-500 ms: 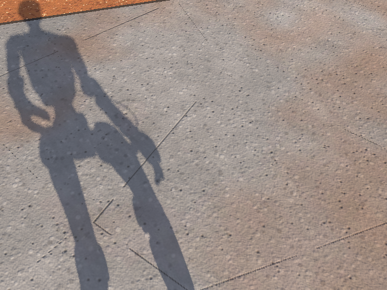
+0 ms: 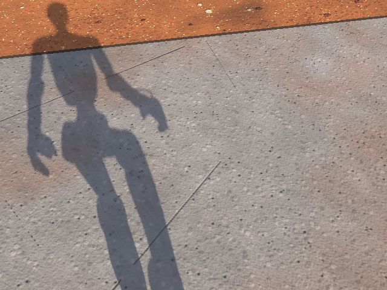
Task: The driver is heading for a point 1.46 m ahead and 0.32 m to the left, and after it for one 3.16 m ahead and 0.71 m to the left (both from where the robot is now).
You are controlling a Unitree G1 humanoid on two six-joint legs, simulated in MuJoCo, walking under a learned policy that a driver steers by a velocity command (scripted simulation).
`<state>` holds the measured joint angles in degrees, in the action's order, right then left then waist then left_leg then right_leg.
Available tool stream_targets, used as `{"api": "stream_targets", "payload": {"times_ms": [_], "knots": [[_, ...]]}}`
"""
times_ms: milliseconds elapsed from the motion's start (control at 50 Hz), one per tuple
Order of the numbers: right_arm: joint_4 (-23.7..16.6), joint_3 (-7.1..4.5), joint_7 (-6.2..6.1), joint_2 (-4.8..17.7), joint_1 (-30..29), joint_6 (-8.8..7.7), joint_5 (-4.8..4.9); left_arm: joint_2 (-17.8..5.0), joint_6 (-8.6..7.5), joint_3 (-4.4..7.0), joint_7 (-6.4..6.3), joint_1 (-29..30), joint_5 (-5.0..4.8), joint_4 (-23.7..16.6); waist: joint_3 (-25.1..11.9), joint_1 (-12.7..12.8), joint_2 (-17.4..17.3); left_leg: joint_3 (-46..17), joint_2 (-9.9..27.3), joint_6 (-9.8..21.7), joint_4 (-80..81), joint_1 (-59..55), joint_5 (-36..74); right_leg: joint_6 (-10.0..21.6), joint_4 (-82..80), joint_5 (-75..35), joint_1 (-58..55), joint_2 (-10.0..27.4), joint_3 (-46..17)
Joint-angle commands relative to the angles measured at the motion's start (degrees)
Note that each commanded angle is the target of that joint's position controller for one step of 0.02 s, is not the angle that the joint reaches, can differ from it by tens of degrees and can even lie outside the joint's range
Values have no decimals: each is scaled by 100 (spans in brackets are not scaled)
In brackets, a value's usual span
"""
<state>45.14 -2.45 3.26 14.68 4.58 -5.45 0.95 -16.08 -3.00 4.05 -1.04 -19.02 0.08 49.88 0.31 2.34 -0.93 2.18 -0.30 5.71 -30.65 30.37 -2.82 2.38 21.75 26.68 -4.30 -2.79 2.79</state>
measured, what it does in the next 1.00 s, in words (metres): walks ahead, turning left: right foot, then left foot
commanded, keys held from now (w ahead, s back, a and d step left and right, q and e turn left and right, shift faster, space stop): w+q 0.70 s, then w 0.10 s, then w+e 0.20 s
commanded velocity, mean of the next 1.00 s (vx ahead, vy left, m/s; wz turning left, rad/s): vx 0.50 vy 0.00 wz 0.43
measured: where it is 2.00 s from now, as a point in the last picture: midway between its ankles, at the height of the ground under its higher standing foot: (155, 148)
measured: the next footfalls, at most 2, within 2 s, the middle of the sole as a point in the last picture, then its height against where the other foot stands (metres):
right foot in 0.48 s outside the picture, level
left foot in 0.98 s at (124, 250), level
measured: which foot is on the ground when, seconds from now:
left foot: down 0.00-0.48, up 0.50-0.96, down 0.98-1.00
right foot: down 0.00-0.02, up 0.04-0.46, down 0.48-0.98, up 1.00-1.00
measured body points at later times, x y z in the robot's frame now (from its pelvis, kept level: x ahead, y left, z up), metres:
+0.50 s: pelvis +0.29 +0.00 +0.01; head +0.32 +0.01 +0.45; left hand +0.45 +0.30 -0.06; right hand +0.41 -0.27 -0.11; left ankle +0.13 +0.09 -0.71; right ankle +0.43 -0.08 -0.72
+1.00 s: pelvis +0.52 +0.13 +0.00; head +0.55 +0.15 +0.45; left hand +0.36 +0.37 -0.13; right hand +0.84 +0.05 -0.06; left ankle +0.56 +0.28 -0.72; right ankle +0.43 -0.08 -0.70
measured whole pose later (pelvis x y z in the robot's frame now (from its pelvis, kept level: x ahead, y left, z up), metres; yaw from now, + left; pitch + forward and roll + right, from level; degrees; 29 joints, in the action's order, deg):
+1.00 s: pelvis +0.52 +0.13 +0.00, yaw +27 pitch +3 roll -1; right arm 34.3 -2.2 2.0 14.3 1.7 -3.9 0.0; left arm -16.8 -3.5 3.4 0.5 -23.4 -1.4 51.4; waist 1.9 5.2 -0.6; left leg 1.2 1.6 2.2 -32.7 28.3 -6.7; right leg -1.3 34.9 27.5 3.7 3.9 3.5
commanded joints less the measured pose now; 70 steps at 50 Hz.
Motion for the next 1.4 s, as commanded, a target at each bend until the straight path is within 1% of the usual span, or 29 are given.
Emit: {"api": "stream_targets", "payload": {"times_ms": [20,40,60,80,100,120,200,300,400,460,480,500,520,540,560,600,700,800,900,940,960,980,1000,1020,1040,1080,1120,1260,1400], "knots": [[-62,-579,-101,1751,1996,-4,-71,-400,-147,-8,-17,-230,85,-651,-1861,-806,-856,-2869,1423,1462,138,-4541,-254,-186,4699,-3571,3055,329,144],[-9,-473,-97,1443,2071,10,21,-263,-334,-104,78,-228,95,-603,-2320,-784,-1291,-4832,1947,1855,1076,-5416,-763,-250,5674,439,4363,-271,-692],[-52,-392,-127,1135,1874,38,25,-657,-488,-18,172,207,-117,-751,-1691,-895,-882,-4242,1769,1516,1221,-5059,-1358,-110,5903,203,4966,138,-1083],[-190,-352,-150,990,1499,58,5,-695,-561,-33,190,630,-190,-890,-1030,-804,-345,-3511,1570,1301,1312,-4183,-1231,-42,5560,-266,5008,412,-957],[-286,-312,-149,882,1152,74,-20,-680,-575,-12,160,830,-80,-934,-523,-583,133,-3017,1366,1179,1454,-3225,-738,-61,4988,-549,4788,603,-853],[-385,-260,-162,767,942,71,-64,-732,-524,48,117,808,27,-953,-344,-374,148,-2691,1199,1116,1597,-2603,-212,-112,4567,-725,4384,763,-834],[-512,-314,-256,946,893,76,-48,-496,-309,29,29,694,101,-1074,-199,-137,-191,-2026,846,1154,1859,-1613,776,-452,3512,-1203,3940,796,-623],[-443,-367,-385,1043,1342,172,52,-254,-339,-65,53,1720,55,-1380,-142,-546,-357,-1643,418,727,1661,-1375,377,-606,1447,-3013,3441,411,-535],[-395,-368,-430,1001,1675,290,71,-510,-461,20,179,2127,-48,-1575,-141,-633,-486,-2478,706,597,1043,-2134,-158,-471,590,-2677,3219,209,-749],[-523,-337,-431,865,1437,318,36,-762,-551,167,161,1271,-31,-1395,-451,-110,-646,-2628,518,329,200,-2137,225,-101,151,-2389,1940,287,-681],[-645,-227,-400,571,1333,281,-21,-1030,-571,253,112,483,75,-1322,-1128,275,-308,-2237,230,125,-1071,-1561,-34,268,346,-2293,564,1052,-1307],[-783,-113,-403,224,2049,218,79,-1541,-498,395,81,-276,172,-1167,-2017,174,1234,-1349,-587,-306,-2993,372,-1836,1199,225,-1553,-1610,2380,-3495],[-782,-132,-401,587,2155,190,115,-1225,-439,340,118,-382,15,-1098,-1974,172,1810,-1252,-296,-403,-4021,1386,-3130,1403,-208,-408,-1722,2847,-4826],[-757,-254,-393,1026,1714,218,117,-796,-401,221,100,-111,-12,-1185,-1150,290,1073,-1293,-13,-451,-4430,1686,-2659,1143,-333,-94,-1029,2593,-4095],[-832,-272,-392,1035,1312,258,60,-652,-348,162,88,152,27,-1226,-643,254,608,-1071,185,-489,-4445,1599,-2206,924,-399,-556,-317,2318,-3257],[-954,-304,-341,874,1053,294,15,-447,-320,71,93,509,69,-1159,-73,-3,614,-982,488,-509,-3984,1277,-1707,768,-733,-1503,741,1873,-2225],[-1126,-232,-286,503,872,410,25,-679,-397,165,115,546,37,-923,68,-152,600,-790,690,-640,-3220,1223,-1098,924,-1221,-2651,1144,1812,-1064],[-1226,-111,-166,289,158,285,4,-849,-329,182,127,339,-32,-637,147,65,435,-513,542,-553,-1434,786,157,794,-1258,-3064,1031,1589,-219],[-1497,-117,-53,411,-526,152,24,-1125,-166,213,167,-143,-230,-298,362,140,565,-161,321,-356,-290,305,-341,763,-955,-3350,572,1845,-521],[-1349,-252,-74,675,95,107,-3,-1231,-103,216,142,-47,-256,-229,22,-344,653,-1,61,-179,233,-787,-372,583,-199,-4475,532,1768,-450],[-1092,-403,-129,957,916,107,-44,-1105,-103,158,133,-83,-239,-199,-517,-746,571,46,-24,-35,303,-2095,-143,411,776,-4895,891,1486,-235],[-930,-548,-229,1415,1945,136,-143,-747,-142,8,133,-61,-86,-341,-1407,-1162,71,-1019,1041,316,15,-3901,244,135,2495,-3371,2094,1165,-20],[-920,-588,-264,1860,2102,168,-210,-50,-240,-205,164,-728,-64,-467,-2258,-769,-1453,-3600,2548,1169,543,-5486,-473,-211,4482,549,4136,251,-210],[-910,-472,-254,1334,2206,161,-195,-659,-298,-46,169,-420,-225,-355,-2280,-1056,-896,-3973,2471,1113,963,-5164,-1032,-197,5202,728,4591,387,-996],[-841,-381,-251,1104,1922,139,-140,-859,-300,36,171,18,-323,-531,-1363,-966,-807,-3045,2267,886,1067,-4535,-912,-160,5345,308,5004,615,-898],[-800,-263,-214,694,1203,84,-112,-763,-220,55,123,323,-174,-570,-560,-573,-579,-1920,1812,665,1453,-3144,-417,-186,4857,-525,4668,986,-755],[-739,-248,-200,515,870,-23,-155,-542,-40,58,120,47,-198,-479,-334,-247,-659,-1302,1643,602,1915,-2375,-220,-227,4650,-945,4058,1121,-810],[-356,-382,-360,779,907,-105,-184,-219,103,0,206,793,-133,-758,201,-247,-265,179,1539,465,2354,-2322,491,-312,3057,-2529,4395,1072,-778],[-47,-523,-414,1138,1301,91,6,-277,109,-31,434,1843,-118,-1266,538,-562,-191,794,1807,219,2006,-3254,828,66,1701,-2261,4362,884,-160]]}}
